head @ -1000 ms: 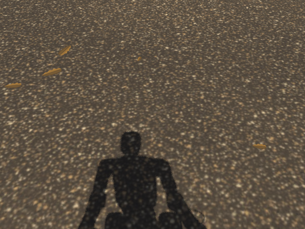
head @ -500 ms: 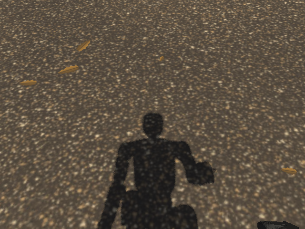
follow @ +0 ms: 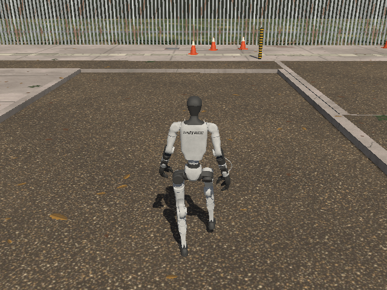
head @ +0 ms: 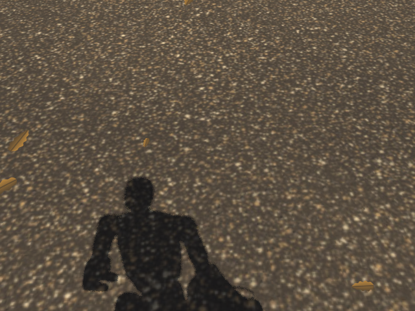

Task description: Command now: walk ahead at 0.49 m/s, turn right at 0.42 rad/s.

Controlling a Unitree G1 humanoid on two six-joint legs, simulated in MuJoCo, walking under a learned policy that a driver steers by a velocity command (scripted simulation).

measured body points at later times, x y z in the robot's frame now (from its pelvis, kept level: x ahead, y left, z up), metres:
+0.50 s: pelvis +0.30 -0.06 +0.00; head +0.32 -0.08 +0.45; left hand +0.42 +0.19 -0.11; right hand +0.42 -0.36 -0.10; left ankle +0.51 +0.08 -0.68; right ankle +0.24 -0.13 -0.74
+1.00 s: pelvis +0.59 -0.07 +0.01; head +0.62 -0.07 +0.46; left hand +0.82 +0.14 -0.10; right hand +0.54 -0.34 -0.12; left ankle +0.57 +0.02 -0.74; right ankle +0.69 -0.29 -0.68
